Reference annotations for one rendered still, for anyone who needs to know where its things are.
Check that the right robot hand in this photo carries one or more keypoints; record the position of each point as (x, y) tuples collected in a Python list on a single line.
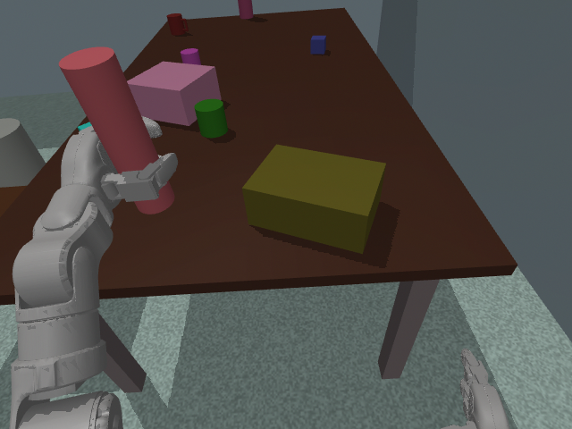
[(482, 403)]

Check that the left robot arm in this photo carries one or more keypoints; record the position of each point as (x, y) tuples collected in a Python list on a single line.
[(55, 276)]

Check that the table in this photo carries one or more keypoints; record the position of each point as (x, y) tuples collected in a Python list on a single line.
[(427, 226)]

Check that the left robot hand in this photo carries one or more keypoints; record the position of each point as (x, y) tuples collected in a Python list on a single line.
[(86, 162)]

